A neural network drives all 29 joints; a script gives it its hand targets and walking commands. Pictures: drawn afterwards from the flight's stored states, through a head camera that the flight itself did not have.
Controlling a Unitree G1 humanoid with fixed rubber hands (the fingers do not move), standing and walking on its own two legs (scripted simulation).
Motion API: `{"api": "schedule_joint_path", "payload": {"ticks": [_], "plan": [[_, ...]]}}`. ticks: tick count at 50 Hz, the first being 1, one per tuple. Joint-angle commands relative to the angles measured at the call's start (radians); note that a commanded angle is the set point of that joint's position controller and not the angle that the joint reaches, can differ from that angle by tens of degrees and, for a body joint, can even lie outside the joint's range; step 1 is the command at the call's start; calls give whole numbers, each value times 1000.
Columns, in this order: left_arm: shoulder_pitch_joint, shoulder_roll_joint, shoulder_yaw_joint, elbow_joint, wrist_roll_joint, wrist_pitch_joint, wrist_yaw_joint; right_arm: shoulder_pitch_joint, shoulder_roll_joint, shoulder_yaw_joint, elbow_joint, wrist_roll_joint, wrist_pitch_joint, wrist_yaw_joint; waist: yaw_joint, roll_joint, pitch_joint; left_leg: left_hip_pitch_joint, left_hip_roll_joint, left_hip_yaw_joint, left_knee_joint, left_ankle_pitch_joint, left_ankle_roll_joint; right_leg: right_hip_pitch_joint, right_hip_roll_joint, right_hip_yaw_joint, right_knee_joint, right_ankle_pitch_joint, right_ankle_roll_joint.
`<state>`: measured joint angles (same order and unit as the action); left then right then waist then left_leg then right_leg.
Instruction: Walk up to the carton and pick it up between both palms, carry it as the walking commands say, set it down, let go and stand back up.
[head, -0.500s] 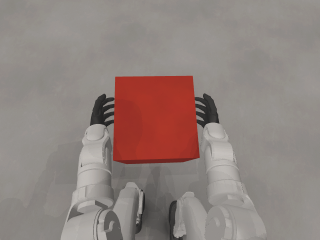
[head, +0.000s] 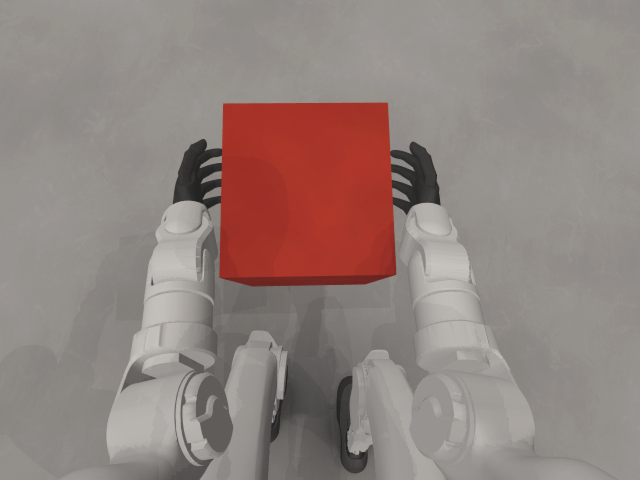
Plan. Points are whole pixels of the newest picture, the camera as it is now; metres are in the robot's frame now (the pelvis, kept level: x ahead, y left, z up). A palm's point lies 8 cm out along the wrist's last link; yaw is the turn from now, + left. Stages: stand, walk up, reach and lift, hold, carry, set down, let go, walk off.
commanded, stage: set down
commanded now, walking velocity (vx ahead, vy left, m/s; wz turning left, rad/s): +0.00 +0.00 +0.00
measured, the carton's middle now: (307, 211) +0.46 +0.06 -0.16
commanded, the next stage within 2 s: none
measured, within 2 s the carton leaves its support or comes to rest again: neither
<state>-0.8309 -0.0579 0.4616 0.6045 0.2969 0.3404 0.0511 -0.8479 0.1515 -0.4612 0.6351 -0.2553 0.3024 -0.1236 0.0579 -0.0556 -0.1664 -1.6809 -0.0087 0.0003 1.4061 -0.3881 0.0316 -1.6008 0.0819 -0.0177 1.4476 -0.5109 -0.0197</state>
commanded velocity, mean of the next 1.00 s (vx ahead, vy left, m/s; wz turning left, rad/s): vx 0.00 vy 0.00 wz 0.00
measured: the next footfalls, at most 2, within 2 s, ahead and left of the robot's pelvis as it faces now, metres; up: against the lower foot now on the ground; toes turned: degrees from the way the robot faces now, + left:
none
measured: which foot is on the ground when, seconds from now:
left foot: down 0.00-1.00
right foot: down 0.00-1.00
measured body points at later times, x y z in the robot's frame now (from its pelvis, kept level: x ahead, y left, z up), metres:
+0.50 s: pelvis -0.01 +0.00 -0.07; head +0.26 +0.05 +0.29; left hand +0.47 +0.21 -0.16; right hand +0.49 -0.08 -0.15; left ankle +0.11 +0.10 -0.56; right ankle +0.06 -0.10 -0.56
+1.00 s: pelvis -0.02 +0.01 -0.14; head +0.30 +0.05 +0.18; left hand +0.50 +0.21 -0.25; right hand +0.51 -0.07 -0.25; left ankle +0.11 +0.10 -0.56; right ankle +0.06 -0.10 -0.56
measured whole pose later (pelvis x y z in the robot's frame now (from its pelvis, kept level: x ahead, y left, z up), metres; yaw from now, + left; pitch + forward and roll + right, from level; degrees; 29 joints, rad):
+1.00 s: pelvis -0.02 +0.01 -0.14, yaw -2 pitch +43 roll -4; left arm -1.21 0.12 0.38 0.75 0.20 0.35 0.09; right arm -1.18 0.04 -0.45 0.70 -0.15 0.29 -0.20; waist 0.06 -0.07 0.03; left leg -2.16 0.00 0.01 1.87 -0.46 0.06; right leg -2.07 0.10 -0.03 1.92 -0.61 0.00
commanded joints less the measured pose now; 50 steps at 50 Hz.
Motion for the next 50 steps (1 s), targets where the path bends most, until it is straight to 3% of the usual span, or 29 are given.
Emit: {"api": "schedule_joint_path", "payload": {"ticks": [1,18,31,50], "plan": [[-609,-937,-554,59,-169,-36,-282,-667,957,553,30,154,-38,263,42,48,-923,706,-122,-42,-56,289,-21,210,113,45,-124,212,38],[-738,-886,-559,77,-212,-38,-261,-793,912,552,25,187,-40,219,42,59,-984,580,-123,-28,103,291,-30,55,130,12,54,180,38],[-874,-839,-540,91,-223,-34,-250,-919,867,511,54,202,-32,217,43,75,-990,529,-115,-26,206,247,-31,-70,136,-7,171,120,25],[-1000,-750,-539,104,-257,-42,-254,-1053,792,523,47,244,-42,215,50,78,-1004,467,-104,-18,360,306,-21,-199,135,-26,317,123,22]]}}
